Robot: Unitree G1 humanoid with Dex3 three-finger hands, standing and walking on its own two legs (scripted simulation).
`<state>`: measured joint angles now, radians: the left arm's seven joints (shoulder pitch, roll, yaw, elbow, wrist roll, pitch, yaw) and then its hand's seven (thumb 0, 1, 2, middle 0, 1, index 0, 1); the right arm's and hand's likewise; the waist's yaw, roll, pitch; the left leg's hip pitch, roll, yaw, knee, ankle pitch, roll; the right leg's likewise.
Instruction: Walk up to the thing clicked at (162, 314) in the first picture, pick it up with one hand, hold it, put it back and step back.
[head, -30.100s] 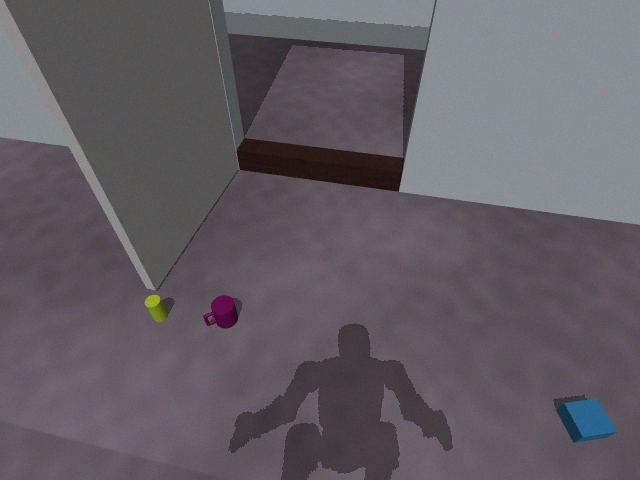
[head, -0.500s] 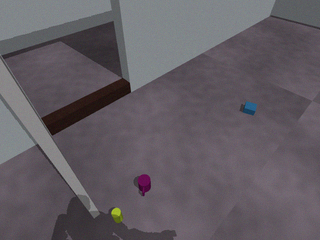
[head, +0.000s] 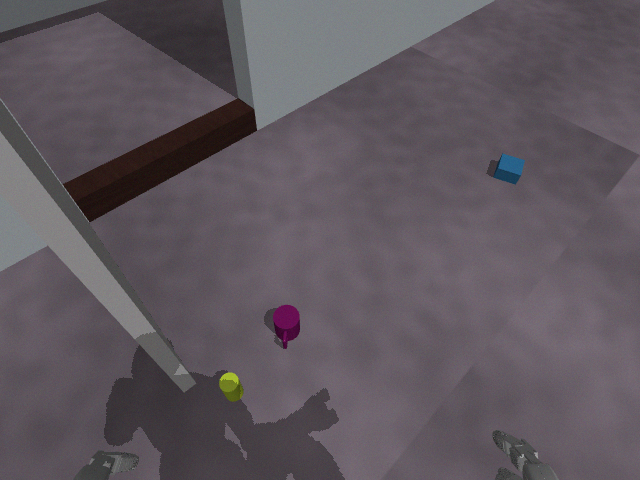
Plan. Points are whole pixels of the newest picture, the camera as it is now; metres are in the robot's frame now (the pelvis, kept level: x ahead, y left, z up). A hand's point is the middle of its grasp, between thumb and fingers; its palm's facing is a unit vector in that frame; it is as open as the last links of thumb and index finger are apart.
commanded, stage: rise first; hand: left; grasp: from above
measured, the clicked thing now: (231, 387) +0.45 +0.24 -0.68
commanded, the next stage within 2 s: none
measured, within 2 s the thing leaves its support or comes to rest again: neither
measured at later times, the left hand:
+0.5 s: hand out of the picture +0.14 +0.25 -0.19, palm faces -0.20 -0.85 -0.49, open 14.0 cm
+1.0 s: hand (167, 450) +0.25 +0.29 -0.37, palm faces -0.43 -0.42 -0.80, open 13.8 cm
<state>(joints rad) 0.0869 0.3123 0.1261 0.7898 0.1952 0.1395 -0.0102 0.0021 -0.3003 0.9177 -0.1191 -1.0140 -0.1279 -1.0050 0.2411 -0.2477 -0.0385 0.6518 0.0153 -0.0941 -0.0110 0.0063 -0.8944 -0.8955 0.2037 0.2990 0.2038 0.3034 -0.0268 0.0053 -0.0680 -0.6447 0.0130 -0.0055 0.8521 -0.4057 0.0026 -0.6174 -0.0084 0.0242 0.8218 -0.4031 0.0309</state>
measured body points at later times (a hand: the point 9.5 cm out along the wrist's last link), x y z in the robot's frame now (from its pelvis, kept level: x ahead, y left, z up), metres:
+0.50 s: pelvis +0.00 +0.00 -0.06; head +0.11 +0.01 +0.38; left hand +0.15 +0.29 -0.16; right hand +0.18 -0.25 -0.15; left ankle +0.01 +0.12 -0.70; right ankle +0.00 -0.14 -0.70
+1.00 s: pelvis -0.06 -0.01 -0.23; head +0.13 +0.00 +0.18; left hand +0.27 +0.31 -0.32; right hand +0.13 -0.28 -0.35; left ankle +0.01 +0.12 -0.70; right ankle +0.00 -0.14 -0.70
